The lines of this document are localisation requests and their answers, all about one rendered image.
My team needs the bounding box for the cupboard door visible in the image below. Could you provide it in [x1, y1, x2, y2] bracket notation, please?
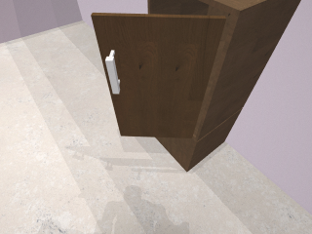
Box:
[91, 13, 226, 138]

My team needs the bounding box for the handle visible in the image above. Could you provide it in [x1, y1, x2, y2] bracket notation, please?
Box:
[105, 50, 120, 95]

